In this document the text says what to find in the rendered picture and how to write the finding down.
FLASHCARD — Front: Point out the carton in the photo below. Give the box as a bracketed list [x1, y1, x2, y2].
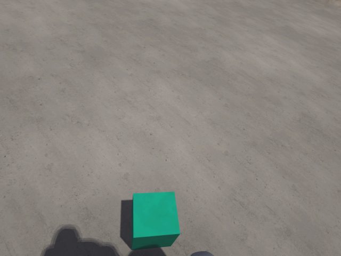
[132, 192, 180, 250]

